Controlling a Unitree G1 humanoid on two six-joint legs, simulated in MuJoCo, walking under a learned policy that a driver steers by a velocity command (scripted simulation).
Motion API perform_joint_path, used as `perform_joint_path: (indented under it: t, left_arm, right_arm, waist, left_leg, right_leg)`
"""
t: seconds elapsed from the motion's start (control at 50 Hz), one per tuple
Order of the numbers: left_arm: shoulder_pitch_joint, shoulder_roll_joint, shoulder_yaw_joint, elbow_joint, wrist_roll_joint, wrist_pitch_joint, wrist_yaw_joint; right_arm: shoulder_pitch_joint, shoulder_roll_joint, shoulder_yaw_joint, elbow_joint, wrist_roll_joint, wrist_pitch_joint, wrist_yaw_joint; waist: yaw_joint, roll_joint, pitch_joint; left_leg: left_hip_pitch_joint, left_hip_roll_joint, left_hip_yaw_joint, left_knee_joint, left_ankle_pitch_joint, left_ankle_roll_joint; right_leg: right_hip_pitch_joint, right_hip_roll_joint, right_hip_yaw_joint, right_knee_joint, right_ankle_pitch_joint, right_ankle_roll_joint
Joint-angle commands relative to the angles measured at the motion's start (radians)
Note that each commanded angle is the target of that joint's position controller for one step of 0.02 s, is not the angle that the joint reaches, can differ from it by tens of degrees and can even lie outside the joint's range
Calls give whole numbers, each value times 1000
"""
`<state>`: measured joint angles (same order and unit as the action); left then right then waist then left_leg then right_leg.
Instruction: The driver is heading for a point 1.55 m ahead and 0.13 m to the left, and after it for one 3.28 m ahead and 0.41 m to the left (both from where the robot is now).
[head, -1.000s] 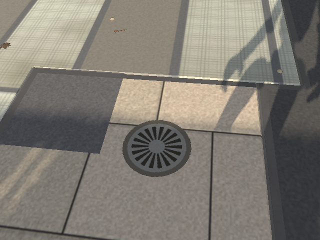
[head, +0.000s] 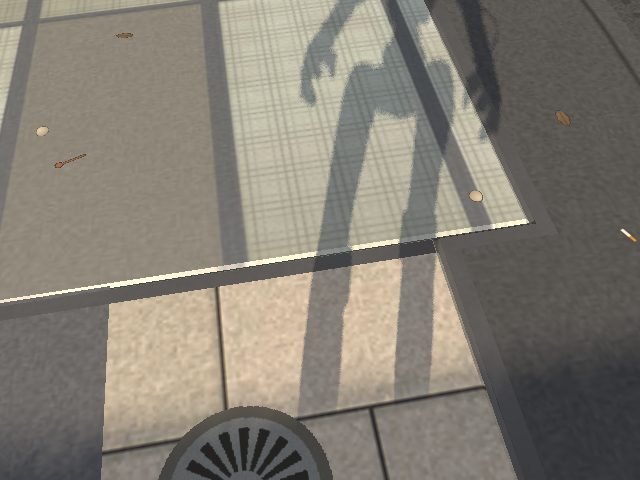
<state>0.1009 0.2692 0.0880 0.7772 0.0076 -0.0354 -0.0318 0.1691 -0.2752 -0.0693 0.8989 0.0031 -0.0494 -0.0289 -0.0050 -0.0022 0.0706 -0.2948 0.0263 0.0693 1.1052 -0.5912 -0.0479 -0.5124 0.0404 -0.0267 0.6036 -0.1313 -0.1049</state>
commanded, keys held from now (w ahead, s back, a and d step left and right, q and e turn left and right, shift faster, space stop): e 0.14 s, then no key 0.86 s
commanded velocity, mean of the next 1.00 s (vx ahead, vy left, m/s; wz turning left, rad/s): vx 0.03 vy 0.00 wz -0.21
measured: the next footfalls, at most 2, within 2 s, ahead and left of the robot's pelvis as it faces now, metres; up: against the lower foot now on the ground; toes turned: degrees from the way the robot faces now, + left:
left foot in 0.44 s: +0.16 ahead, +0.16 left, +0.00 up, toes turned -12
left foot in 1.98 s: +0.57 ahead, +0.08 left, +0.00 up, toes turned -9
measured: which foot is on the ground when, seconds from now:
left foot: up 0.00-0.42, down 0.44-1.00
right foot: down 0.00-1.00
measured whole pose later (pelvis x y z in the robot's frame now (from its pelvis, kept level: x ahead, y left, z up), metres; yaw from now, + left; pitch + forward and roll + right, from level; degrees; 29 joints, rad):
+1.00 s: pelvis +0.11 +0.04 +0.01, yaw -11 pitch -1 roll +0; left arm 0.17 0.22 0.04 0.80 0.01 0.01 0.02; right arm 0.19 -0.24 -0.03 0.88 -0.01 -0.02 -0.02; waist -0.01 0.00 0.03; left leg -0.20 0.00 -0.01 0.55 -0.33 -0.01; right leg -0.27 0.06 0.09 0.56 -0.27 -0.02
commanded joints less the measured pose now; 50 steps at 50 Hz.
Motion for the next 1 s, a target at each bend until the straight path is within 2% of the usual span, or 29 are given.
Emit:
perform_joint_path:
  t: [0.02,0.04,0.06,0.08,0.1,0.14,0.2,0.26,0.3,0.36,0.4,0.42,0.44,0.46,0.48,0.5,0.52,0.56,0.6,0.62,0.64,0.68,0.74,1.0]
  left_arm:
    - [91,164,41,-71,-23,-5,12]
    - [47,133,31,-81,-28,2,19]
    - [31,125,28,-89,-18,7,25]
    - [29,134,30,-97,-5,9,29]
    - [35,146,33,-101,1,9,34]
    - [55,168,40,-108,-5,10,45]
    - [58,158,32,-119,-9,24,62]
    - [49,144,21,-123,-2,34,69]
    - [50,139,15,-122,5,38,69]
    - [55,127,5,-118,12,44,63]
    - [51,111,-7,-115,7,48,59]
    - [47,100,-14,-112,0,52,59]
    - [81,90,-19,-102,-2,50,59]
    - [121,71,-25,-104,9,43,58]
    - [152,61,-20,-111,3,33,50]
    - [96,97,-16,-116,14,28,48]
    - [55,105,-10,-122,10,29,46]
    - [23,77,-13,-122,17,47,44]
    - [40,60,-16,-116,14,56,38]
    - [53,77,-11,-105,8,55,38]
    - [50,77,-11,-103,3,52,39]
    - [50,74,-11,-94,8,44,41]
    - [54,65,-14,-83,7,33,42]
    - [62,65,-16,-25,0,32,56]
  right_arm:
    - [11,-103,-16,-89,13,-18,3]
    - [-5,-118,-24,-86,-4,-3,-12]
    - [-2,-129,-32,-92,-10,13,-18]
    - [4,-121,-33,-98,-14,23,-21]
    - [15,-105,-31,-99,-16,28,-24]
    - [7,-91,-27,-107,-18,32,-31]
    - [-13,-93,-25,-113,-13,43,-37]
    - [-46,-90,-22,-126,-9,46,-36]
    - [-56,-87,-19,-132,-7,41,-32]
    - [-46,-89,-15,-131,-2,26,-21]
    - [-14,-80,-12,-123,1,16,-9]
    - [17,-69,-9,-111,-1,10,0]
    - [30,-92,-11,-107,-13,5,7]
    - [44,-163,-22,-115,-34,4,7]
    - [-6,-189,-27,-109,-39,11,6]
    - [-29,-116,-11,-121,-36,11,7]
    - [-42,-100,-6,-121,-28,9,7]
    - [-24,-119,-9,-115,-14,4,8]
    - [-6,-98,1,-105,-21,2,7]
    - [3,-96,3,-109,-21,2,8]
    - [9,-100,2,-108,-20,2,8]
    - [19,-92,5,-106,-14,2,4]
    - [29,-83,9,-103,-13,8,3]
    - [26,-70,17,-53,-11,16,8]
  waist:
    - [33,-4,-285]
    - [12,4,-220]
    - [-12,-22,-201]
    - [-21,-46,-199]
    - [-25,-63,-205]
    - [-19,-73,-221]
    - [-3,-90,-236]
    - [14,-114,-206]
    - [26,-128,-187]
    - [35,-136,-180]
    - [14,-129,-180]
    - [-11,-120,-175]
    - [-12,-90,-170]
    - [22,42,-184]
    - [83,221,-154]
    - [48,218,-152]
    - [36,197,-142]
    - [16,176,-125]
    - [21,142,-108]
    - [9,88,-91]
    - [4,65,-83]
    - [-5,20,-88]
    - [-13,-21,-111]
    - [-6,-3,-94]
  left_leg:
    - [-399,5,-152,246,64,10]
    - [-364,32,-152,168,118,10]
    - [-301,39,-156,119,149,13]
    - [-266,26,-148,93,175,11]
    - [-253,17,-145,58,193,7]
    - [-269,3,-152,-20,221,-8]
    - [-291,14,-162,-95,276,-31]
    - [-265,23,-160,-180,310,-39]
    - [-229,25,-153,-242,303,-38]
    - [-146,16,-134,-348,260,-26]
    - [-60,0,-113,-489,286,-5]
    - [19,-9,-97,-630,383,13]
    - [100,25,-126,-706,495,38]
    - [177,165,-250,-714,675,94]
    - [134,249,-344,-724,745,198]
    - [74,271,-382,-758,658,237]
    - [70,227,-348,-752,586,206]
    - [40,161,-285,-739,470,143]
    - [-21,110,-227,-727,360,99]
    - [-18,77,-184,-715,324,79]
    - [-5,60,-164,-690,327,68]
    - [20,47,-144,-656,366,68]
    - [52,36,-131,-625,426,70]
    - [58,19,-122,-642,429,61]
  right_leg:
    - [526,-302,457,-232,395,-229]
    - [396,-265,406,-258,303,-191]
    - [303,-237,385,-280,253,-174]
    - [257,-218,377,-293,254,-169]
    - [242,-206,363,-293,279,-168]
    - [253,-195,361,-285,286,-160]
    - [273,-195,370,-284,143,-141]
    - [242,-177,379,-298,-36,-120]
    - [232,-178,389,-298,-77,-120]
    - [243,-187,405,-268,-27,-122]
    - [256,-183,411,-225,42,-108]
    - [243,-162,398,-200,64,-84]
    - [213,-132,376,-173,53,-43]
    - [147,-58,300,-60,-51,12]
    - [101,42,161,-26,-222,56]
    - [148,12,145,-19,-241,81]
    - [180,2,137,-36,-184,85]
    - [244,-10,139,-85,-69,85]
    - [316,-32,155,-112,-2,67]
    - [296,-35,165,-111,2,50]
    - [282,-40,171,-115,8,38]
    - [267,-51,187,-128,27,37]
    - [272,-59,197,-126,73,40]
    - [307,-63,196,-121,95,46]
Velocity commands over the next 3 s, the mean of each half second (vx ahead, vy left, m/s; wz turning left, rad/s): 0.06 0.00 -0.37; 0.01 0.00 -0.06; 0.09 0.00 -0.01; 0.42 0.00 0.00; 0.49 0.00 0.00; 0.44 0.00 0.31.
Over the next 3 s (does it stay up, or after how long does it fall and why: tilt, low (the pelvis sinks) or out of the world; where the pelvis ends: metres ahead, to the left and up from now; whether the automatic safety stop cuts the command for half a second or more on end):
stays up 0.93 -0.11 0.01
